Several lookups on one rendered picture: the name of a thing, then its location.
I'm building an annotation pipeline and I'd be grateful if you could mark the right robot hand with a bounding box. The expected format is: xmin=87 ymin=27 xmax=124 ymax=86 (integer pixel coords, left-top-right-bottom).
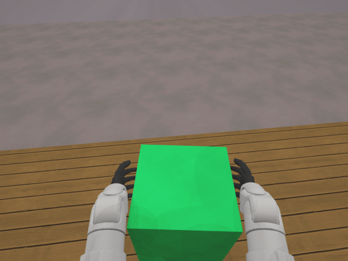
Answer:
xmin=230 ymin=158 xmax=255 ymax=198

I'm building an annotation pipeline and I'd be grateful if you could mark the robot right forearm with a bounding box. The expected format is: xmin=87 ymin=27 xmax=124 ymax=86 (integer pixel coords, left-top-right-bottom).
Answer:
xmin=240 ymin=182 xmax=295 ymax=261

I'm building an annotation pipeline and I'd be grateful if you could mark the robot left forearm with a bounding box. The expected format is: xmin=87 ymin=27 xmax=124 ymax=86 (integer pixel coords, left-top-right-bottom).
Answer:
xmin=80 ymin=183 xmax=128 ymax=261

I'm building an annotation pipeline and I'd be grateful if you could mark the carton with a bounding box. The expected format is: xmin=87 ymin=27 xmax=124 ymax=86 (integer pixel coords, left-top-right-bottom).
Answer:
xmin=127 ymin=145 xmax=243 ymax=261

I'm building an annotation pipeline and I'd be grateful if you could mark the left robot hand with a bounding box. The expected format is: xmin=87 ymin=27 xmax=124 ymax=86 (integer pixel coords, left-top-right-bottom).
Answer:
xmin=111 ymin=160 xmax=137 ymax=198

